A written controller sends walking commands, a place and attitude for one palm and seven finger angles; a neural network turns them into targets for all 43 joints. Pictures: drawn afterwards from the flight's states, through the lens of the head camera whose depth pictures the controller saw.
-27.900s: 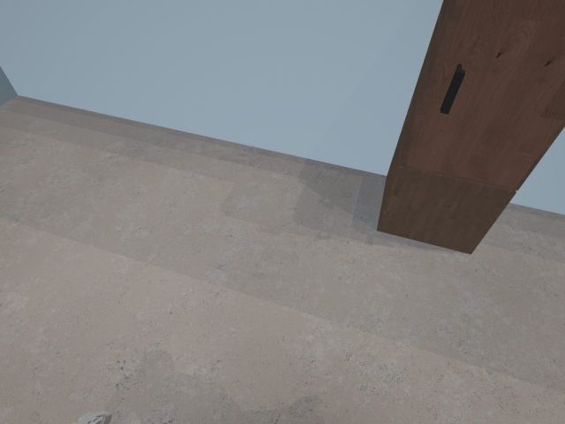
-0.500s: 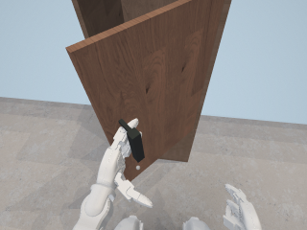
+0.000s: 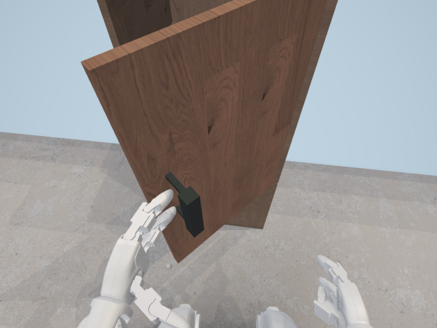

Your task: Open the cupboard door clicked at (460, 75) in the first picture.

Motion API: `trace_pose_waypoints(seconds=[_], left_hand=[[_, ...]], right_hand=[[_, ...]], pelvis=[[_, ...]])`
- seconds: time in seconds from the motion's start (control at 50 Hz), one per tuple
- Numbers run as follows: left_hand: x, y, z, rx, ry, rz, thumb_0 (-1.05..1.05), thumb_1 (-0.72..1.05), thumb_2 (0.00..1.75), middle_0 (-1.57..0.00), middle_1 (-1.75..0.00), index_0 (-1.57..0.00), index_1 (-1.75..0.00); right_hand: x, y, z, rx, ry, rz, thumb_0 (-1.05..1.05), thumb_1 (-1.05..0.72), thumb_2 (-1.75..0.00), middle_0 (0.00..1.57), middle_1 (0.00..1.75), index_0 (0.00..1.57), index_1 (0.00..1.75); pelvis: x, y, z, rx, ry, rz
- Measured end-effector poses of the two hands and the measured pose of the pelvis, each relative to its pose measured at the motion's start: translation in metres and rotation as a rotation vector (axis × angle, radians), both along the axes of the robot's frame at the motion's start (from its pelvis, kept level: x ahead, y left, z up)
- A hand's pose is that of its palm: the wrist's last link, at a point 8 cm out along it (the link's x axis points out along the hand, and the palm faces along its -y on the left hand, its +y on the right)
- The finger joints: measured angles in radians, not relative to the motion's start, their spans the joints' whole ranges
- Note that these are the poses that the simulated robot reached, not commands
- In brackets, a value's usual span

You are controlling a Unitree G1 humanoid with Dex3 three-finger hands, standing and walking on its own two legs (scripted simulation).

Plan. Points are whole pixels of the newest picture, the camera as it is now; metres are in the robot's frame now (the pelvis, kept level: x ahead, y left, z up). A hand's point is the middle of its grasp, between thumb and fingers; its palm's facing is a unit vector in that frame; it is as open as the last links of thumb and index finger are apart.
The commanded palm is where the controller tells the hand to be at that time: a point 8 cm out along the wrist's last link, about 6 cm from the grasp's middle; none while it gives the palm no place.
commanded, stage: slide the hand sideways off the handle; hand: left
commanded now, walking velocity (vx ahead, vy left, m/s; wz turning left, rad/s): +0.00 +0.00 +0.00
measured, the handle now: (184, 205) +0.31 +0.08 +0.07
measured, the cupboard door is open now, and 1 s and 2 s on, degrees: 49 49 49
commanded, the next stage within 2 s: draw the hand back to the body in 0.42 s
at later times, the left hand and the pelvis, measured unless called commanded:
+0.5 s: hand (132, 290) +0.18 +0.14 +0.06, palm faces -0.10 -0.99 -0.04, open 16.2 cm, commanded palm +0.16 +0.19 +0.07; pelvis +0.00 -0.01 -0.01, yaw +1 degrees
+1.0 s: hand (80, 278) +0.18 +0.19 +0.12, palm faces -0.07 -0.99 -0.08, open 16.3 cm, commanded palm +0.15 +0.24 +0.15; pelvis +0.00 +0.01 +0.03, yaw +1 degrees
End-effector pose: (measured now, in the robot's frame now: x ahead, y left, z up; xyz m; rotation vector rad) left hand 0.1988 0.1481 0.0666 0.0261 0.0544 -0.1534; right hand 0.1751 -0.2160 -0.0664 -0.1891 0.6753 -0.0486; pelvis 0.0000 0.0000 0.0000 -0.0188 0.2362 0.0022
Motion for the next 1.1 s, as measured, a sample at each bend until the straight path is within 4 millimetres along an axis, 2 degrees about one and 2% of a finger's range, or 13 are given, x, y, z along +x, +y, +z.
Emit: trace_pose_waypoints(seconds=[0.28,0.44,0.6,0.82,1.04,1.1], left_hand=[[-0.019,0.022,-0.001,0.028,0.021,0.022,-0.01,-0.5,0.3,-0.19,-0.32,-0.22,-0.33],[-0.034,0.045,-0.001,0.037,0.033,0.075,-0.01,-0.5,0.3,-0.16,-0.31,-0.19,-0.31],[-0.033,0.043,0.0,0.02,0.01,0.022,-0.01,-0.5,0.3,-0.15,-0.3,-0.16,-0.3],[-0.037,0.073,0.04,0.054,-0.005,0.078,-0.01,-0.5,0.3,-0.15,-0.3,-0.15,-0.3],[-0.039,0.097,0.068,0.06,-0.029,0.087,-0.01,-0.47,0.31,-0.15,-0.3,-0.15,-0.3],[-0.038,0.102,0.081,0.188,-0.013,0.183,-0.01,-0.42,0.33,-0.16,-0.3,-0.16,-0.3]], right_hand=[[0.007,-0.014,-0.001,-0.02,-0.016,-0.025,0.02,-0.91,-0.9,0.2,0.3,0.21,0.3],[0.007,-0.019,-0.002,-0.03,-0.026,-0.037,0.02,-0.91,-0.9,0.2,0.3,0.2,0.3],[0.003,-0.017,-0.002,-0.041,-0.046,-0.033,0.02,-0.91,-0.9,0.2,0.3,0.2,0.3],[-0.006,-0.005,0.022,-0.01,-0.059,-0.061,0.02,-0.91,-0.9,0.2,0.3,0.21,0.3],[0.005,0.002,0.048,-0.032,-0.126,-0.032,0.02,-0.91,-0.9,0.2,0.3,0.21,0.3],[0.009,0.008,0.056,-0.044,-0.128,-0.029,0.02,-0.91,-0.9,0.2,0.3,0.21,0.3]], pelvis=[[0.002,-0.007,-0.005,-0.002,0.007,0.004],[-0.001,-0.009,-0.007,-0.008,0.005,0.011],[-0.007,-0.007,-0.01,-0.015,-0.001,0.014],[-0.003,-0.001,0.014,-0.022,-0.065,0.014],[0.003,0.009,0.03,-0.031,-0.124,0.021],[0.006,0.011,0.038,-0.024,-0.144,0.013]])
